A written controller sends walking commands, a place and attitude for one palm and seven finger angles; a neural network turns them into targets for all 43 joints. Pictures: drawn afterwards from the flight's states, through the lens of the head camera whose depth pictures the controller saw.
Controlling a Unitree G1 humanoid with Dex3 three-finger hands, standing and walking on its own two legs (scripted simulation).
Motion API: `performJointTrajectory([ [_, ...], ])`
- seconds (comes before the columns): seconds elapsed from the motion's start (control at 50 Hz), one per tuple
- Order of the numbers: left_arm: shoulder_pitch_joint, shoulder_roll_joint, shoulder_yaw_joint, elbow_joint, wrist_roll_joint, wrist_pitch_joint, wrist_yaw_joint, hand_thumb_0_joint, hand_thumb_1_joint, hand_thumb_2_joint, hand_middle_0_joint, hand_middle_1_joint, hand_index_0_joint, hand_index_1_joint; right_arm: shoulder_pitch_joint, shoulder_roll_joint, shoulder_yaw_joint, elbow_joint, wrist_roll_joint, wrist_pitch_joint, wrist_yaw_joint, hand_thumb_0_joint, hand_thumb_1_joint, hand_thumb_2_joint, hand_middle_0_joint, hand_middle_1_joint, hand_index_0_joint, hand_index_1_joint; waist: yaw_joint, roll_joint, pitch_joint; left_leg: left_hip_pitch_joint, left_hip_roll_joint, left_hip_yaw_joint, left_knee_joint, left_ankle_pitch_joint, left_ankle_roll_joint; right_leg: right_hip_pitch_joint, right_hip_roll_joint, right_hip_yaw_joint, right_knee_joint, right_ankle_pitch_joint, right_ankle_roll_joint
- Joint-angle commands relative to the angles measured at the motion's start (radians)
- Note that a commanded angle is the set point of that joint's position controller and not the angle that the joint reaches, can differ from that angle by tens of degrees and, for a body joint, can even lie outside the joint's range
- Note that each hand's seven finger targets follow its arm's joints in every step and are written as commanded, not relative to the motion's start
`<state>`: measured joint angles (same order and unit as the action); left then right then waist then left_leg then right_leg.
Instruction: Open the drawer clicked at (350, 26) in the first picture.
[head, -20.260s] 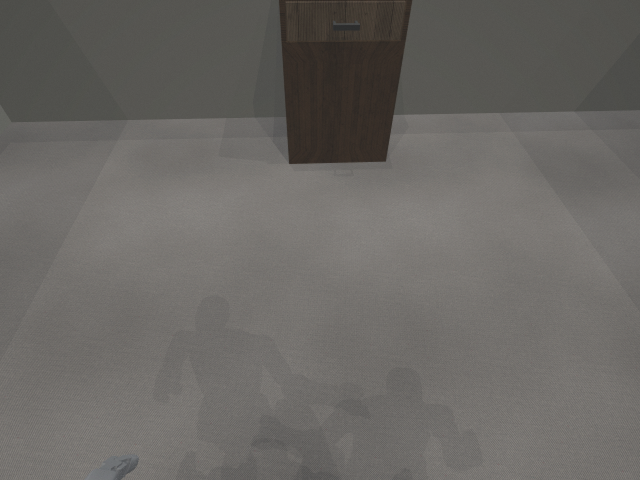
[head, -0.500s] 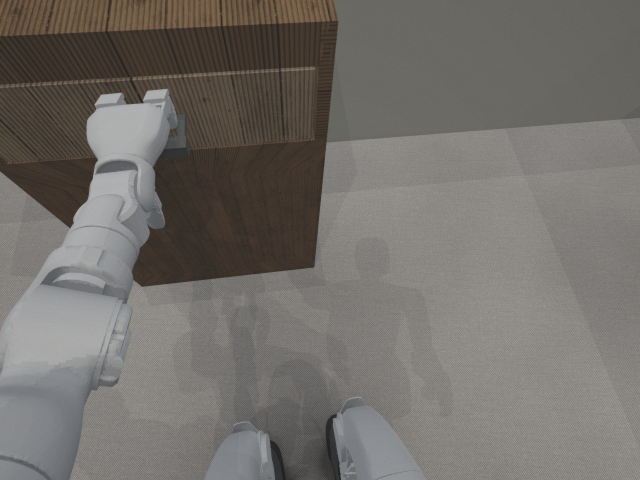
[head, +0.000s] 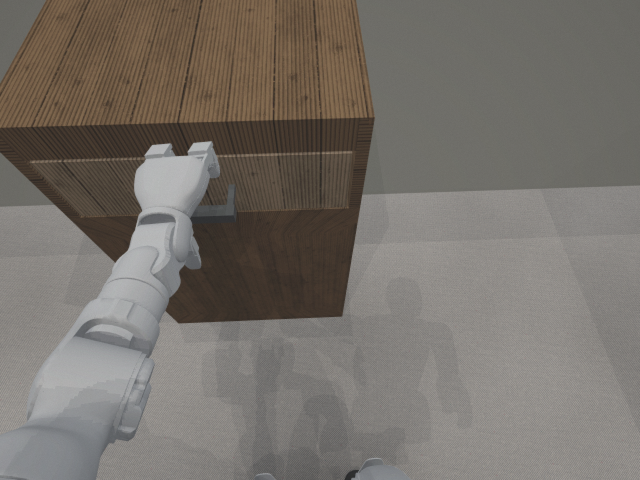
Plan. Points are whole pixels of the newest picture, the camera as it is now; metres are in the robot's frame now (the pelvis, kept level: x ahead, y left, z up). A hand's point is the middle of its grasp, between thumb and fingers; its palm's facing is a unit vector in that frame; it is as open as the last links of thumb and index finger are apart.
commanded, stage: re-aim the fingers above the handle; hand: left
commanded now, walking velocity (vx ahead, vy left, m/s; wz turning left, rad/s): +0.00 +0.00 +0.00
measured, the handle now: (202, 203) +0.52 +0.16 -0.05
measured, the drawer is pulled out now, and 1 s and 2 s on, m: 0.00 0.00 0.00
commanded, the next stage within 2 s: none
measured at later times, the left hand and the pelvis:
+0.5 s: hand (189, 207) +0.47 +0.15 +0.02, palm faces +0.00 +0.01 -1.00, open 13.9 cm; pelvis -0.02 +0.00 +0.00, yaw +0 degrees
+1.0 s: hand (204, 206) +0.48 +0.14 +0.00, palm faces -0.01 -0.02 -1.00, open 13.6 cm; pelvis -0.03 +0.00 -0.01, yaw -1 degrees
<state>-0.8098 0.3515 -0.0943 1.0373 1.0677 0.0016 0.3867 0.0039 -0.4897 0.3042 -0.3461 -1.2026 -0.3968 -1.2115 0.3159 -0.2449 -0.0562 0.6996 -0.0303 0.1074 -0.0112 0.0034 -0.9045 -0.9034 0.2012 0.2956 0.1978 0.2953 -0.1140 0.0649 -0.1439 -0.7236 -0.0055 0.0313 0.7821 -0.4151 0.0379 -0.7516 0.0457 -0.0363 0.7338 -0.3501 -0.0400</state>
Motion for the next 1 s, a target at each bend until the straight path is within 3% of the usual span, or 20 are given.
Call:
performJointTrajectory([
  [0.0, -0.385, 0.144, 0.007, -0.166, 0.014, 0.011, 0.050, 0.000, -0.500, 0.300, -0.300, -1.200, -0.300, -1.200, 0.153, -0.145, -0.057, -0.031, 0.000, 0.001, -0.004, 0.000, -0.900, -0.900, 0.200, 0.300, 0.200, 0.300, -0.028, -0.032, -0.433, 0.275, -0.009, -0.029, -0.022, 0.629, -0.003, 0.277, 0.004, 0.032, -0.038, 0.542, 0.013],
  [0.06, -0.369, 0.118, -0.007, -0.152, 0.018, 0.026, 0.043, 0.000, -0.500, 0.300, -0.300, -1.200, -0.300, -1.200, 0.145, -0.142, -0.063, -0.035, 0.005, 0.006, 0.004, 0.000, -0.900, -0.900, 0.200, 0.300, 0.200, 0.300, -0.021, -0.040, -0.426, 0.277, -0.013, -0.019, -0.029, 0.610, -0.002, 0.288, 0.005, 0.036, -0.046, 0.537, 0.011],
  [0.12, -0.397, 0.140, 0.004, -0.146, 0.003, 0.034, 0.028, 0.000, -0.500, 0.300, -0.300, -1.200, -0.300, -1.200, 0.135, -0.145, -0.060, -0.037, 0.007, 0.010, -0.001, 0.000, -0.900, -0.900, 0.200, 0.300, 0.200, 0.300, -0.030, -0.082, -0.410, 0.241, -0.022, -0.013, -0.042, 0.559, 0.002, 0.330, -0.002, 0.045, -0.052, 0.564, 0.012],
  [0.22, -0.484, 0.151, 0.003, -0.242, 0.018, -0.019, 0.032, 0.000, -0.500, 0.300, -0.300, -1.200, -0.300, -1.200, 0.120, -0.134, -0.061, -0.044, 0.003, 0.001, -0.010, 0.000, -0.900, -0.900, 0.200, 0.300, 0.200, 0.300, -0.025, -0.002, -0.452, 0.282, -0.022, -0.025, -0.036, 0.562, 0.001, 0.299, -0.002, 0.049, -0.040, 0.512, 0.006],
  [0.28, -0.505, 0.169, 0.017, -0.192, 0.034, -0.026, 0.066, 0.000, -0.500, 0.300, -0.300, -1.200, -0.300, -1.200, 0.121, -0.135, -0.056, -0.032, 0.000, -0.011, -0.014, 0.000, -0.900, -0.900, 0.200, 0.300, 0.200, 0.300, -0.037, -0.017, -0.404, 0.234, -0.021, -0.027, -0.035, 0.468, 0.000, 0.246, 0.001, 0.043, -0.036, 0.425, 0.004],
  [0.32, -0.517, 0.238, 0.073, -0.189, 0.045, -0.017, 0.094, 0.000, -0.500, 0.300, -0.300, -1.200, -0.300, -1.200, 0.114, -0.139, -0.053, -0.032, -0.004, -0.016, -0.015, 0.000, -0.900, -0.900, 0.200, 0.300, 0.200, 0.300, -0.020, -0.003, -0.440, 0.211, -0.026, -0.025, -0.028, 0.457, -0.001, 0.260, -0.001, 0.049, -0.022, 0.419, 0.000],
  [0.4, -0.522, 0.193, 0.028, -0.070, 0.049, 0.049, 0.118, 0.000, -0.500, 0.300, -0.300, -1.200, -0.300, -1.200, 0.116, -0.144, -0.048, -0.023, 0.001, -0.025, -0.010, 0.000, -0.900, -0.900, 0.200, 0.300, 0.200, 0.300, -0.043, -0.021, -0.398, 0.164, -0.027, -0.019, -0.033, 0.368, -0.001, 0.217, 0.002, 0.041, -0.029, 0.341, 0.003],
  [0.44, -0.529, 0.203, 0.029, -0.025, 0.039, 0.082, 0.107, 0.000, -0.500, 0.300, -0.300, -1.200, -0.300, -1.200, 0.127, -0.151, -0.045, -0.022, 0.005, -0.027, -0.009, 0.000, -0.900, -0.900, 0.200, 0.300, 0.200, 0.300, -0.048, -0.040, -0.404, 0.154, -0.028, -0.014, -0.041, 0.352, 0.002, 0.238, 0.002, 0.043, -0.038, 0.343, 0.007],
  [0.46, -0.533, 0.240, 0.049, -0.016, 0.028, 0.096, 0.096, 0.000, -0.500, 0.300, -0.300, -1.200, -0.300, -1.200, 0.130, -0.156, -0.042, -0.025, 0.009, -0.026, -0.010, 0.000, -0.900, -0.900, 0.200, 0.300, 0.200, 0.300, -0.044, -0.056, -0.419, 0.137, -0.030, -0.009, -0.044, 0.336, 0.005, 0.270, 0.001, 0.051, -0.042, 0.349, 0.012],
  [0.5, -0.547, 0.234, 0.027, -0.004, 0.017, 0.106, 0.063, 0.000, -0.500, 0.300, -0.300, -1.200, -0.300, -1.200, 0.134, -0.157, -0.040, -0.031, 0.015, -0.028, -0.018, 0.000, -0.900, -0.900, 0.200, 0.300, 0.200, 0.300, -0.054, -0.070, -0.437, 0.120, -0.033, -0.005, -0.052, 0.302, 0.008, 0.303, -0.004, 0.062, -0.054, 0.347, 0.018],
  [0.54, -0.586, 0.189, -0.018, -0.007, 0.010, 0.085, 0.028, 0.000, -0.500, 0.300, -0.300, -1.200, -0.300, -1.200, 0.148, -0.157, -0.042, -0.029, 0.018, -0.038, -0.023, 0.000, -0.900, -0.900, 0.200, 0.300, 0.200, 0.300, -0.078, -0.063, -0.422, 0.130, -0.029, -0.013, -0.052, 0.285, 0.011, 0.269, -0.004, 0.061, -0.060, 0.322, 0.018],
  [0.58, -0.613, 0.187, -0.026, -0.023, 0.004, 0.052, 0.001, 0.000, -0.500, 0.300, -0.300, -1.200, -0.300, -1.200, 0.158, -0.162, -0.042, -0.025, 0.018, -0.052, -0.029, 0.000, -0.900, -0.900, 0.200, 0.300, 0.200, 0.300, -0.089, -0.060, -0.399, 0.124, -0.026, -0.019, -0.048, 0.257, 0.014, 0.241, -0.004, 0.065, -0.063, 0.288, 0.019],
  [0.6, -0.604, 0.234, 0.013, -0.037, 0.004, 0.028, -0.006, 0.000, -0.500, 0.300, -0.300, -1.200, -0.300, -1.200, 0.166, -0.164, -0.044, -0.024, 0.017, -0.058, -0.032, 0.000, -0.900, -0.900, 0.200, 0.300, 0.200, 0.300, -0.075, -0.051, -0.427, 0.123, -0.027, -0.020, -0.041, 0.262, 0.016, 0.249, -0.004, 0.069, -0.055, 0.289, 0.016],
  [0.64, -0.627, 0.230, 0.012, -0.063, 0.002, -0.018, -0.011, 0.000, -0.500, 0.300, -0.300, -1.200, -0.300, -1.200, 0.179, -0.160, -0.045, -0.021, 0.010, -0.070, -0.037, 0.000, -0.900, -0.900, 0.200, 0.300, 0.200, 0.300, -0.084, -0.039, -0.451, 0.124, -0.027, -0.025, -0.025, 0.270, 0.019, 0.236, -0.005, 0.072, -0.043, 0.297, 0.016],
  [0.72, -0.622, 0.302, 0.078, -0.076, 0.035, -0.056, 0.042, 0.000, -0.500, 0.300, -0.300, -1.200, -0.300, -1.200, 0.190, -0.160, -0.042, -0.010, -0.002, -0.080, -0.033, 0.000, -0.900, -0.900, 0.200, 0.300, 0.200, 0.300, -0.053, 0.024, -0.468, 0.099, -0.026, -0.031, 0.003, 0.309, 0.011, 0.186, -0.001, 0.062, 0.004, 0.296, 0.004],
  [0.74, -0.586, 0.329, 0.104, -0.055, 0.043, -0.047, 0.064, 0.000, -0.500, 0.300, -0.300, -1.200, -0.300, -1.200, 0.191, -0.162, -0.040, -0.012, -0.005, -0.079, -0.030, 0.000, -0.900, -0.900, 0.200, 0.300, 0.200, 0.300, -0.039, 0.024, -0.475, 0.084, -0.028, -0.029, 0.009, 0.311, 0.010, 0.184, 0.000, 0.059, 0.012, 0.293, 0.004],
  [0.84, -0.614, 0.341, 0.114, -0.061, 0.058, 0.028, 0.134, 0.000, -0.500, 0.300, -0.300, -1.200, -0.300, -1.200, 0.186, -0.166, -0.041, -0.014, -0.007, -0.068, -0.015, 0.000, -0.900, -0.900, 0.200, 0.300, 0.200, 0.300, -0.047, 0.008, -0.501, 0.078, -0.028, -0.021, 0.016, 0.340, 0.006, 0.206, 0.003, 0.051, 0.015, 0.328, 0.009],
  [0.88, -0.630, 0.361, 0.119, -0.056, 0.051, 0.064, 0.138, 0.000, -0.500, 0.300, -0.300, -1.200, -0.300, -1.200, 0.179, -0.170, -0.037, -0.013, -0.003, -0.059, -0.014, 0.000, -0.900, -0.900, 0.200, 0.300, 0.200, 0.300, -0.048, -0.003, -0.493, 0.077, -0.028, -0.018, 0.002, 0.335, 0.007, 0.227, 0.003, 0.049, 0.006, 0.331, 0.013],
  [0.94, -0.629, 0.388, 0.132, -0.056, 0.038, 0.096, 0.124, 0.000, -0.500, 0.300, -0.300, -1.200, -0.300, -1.200, 0.172, -0.171, -0.033, -0.018, 0.000, -0.046, -0.015, 0.000, -0.900, -0.900, 0.200, 0.300, 0.200, 0.300, -0.038, 0.012, -0.540, 0.112, -0.030, -0.014, -0.010, 0.355, 0.007, 0.272, 0.001, 0.052, -0.003, 0.358, 0.015],
  [0.98, -0.611, 0.407, 0.138, -0.043, 0.030, 0.110, 0.106, 0.000, -0.500, 0.300, -0.300, -1.200, -0.300, -1.200, 0.159, -0.172, -0.026, -0.023, 0.005, -0.038, -0.021, 0.000, -0.900, -0.900, 0.200, 0.300, 0.200, 0.300, -0.032, -0.012, -0.523, 0.100, -0.030, -0.012, -0.023, 0.336, 0.009, 0.298, 0.000, 0.056, -0.016, 0.353, 0.019],
])
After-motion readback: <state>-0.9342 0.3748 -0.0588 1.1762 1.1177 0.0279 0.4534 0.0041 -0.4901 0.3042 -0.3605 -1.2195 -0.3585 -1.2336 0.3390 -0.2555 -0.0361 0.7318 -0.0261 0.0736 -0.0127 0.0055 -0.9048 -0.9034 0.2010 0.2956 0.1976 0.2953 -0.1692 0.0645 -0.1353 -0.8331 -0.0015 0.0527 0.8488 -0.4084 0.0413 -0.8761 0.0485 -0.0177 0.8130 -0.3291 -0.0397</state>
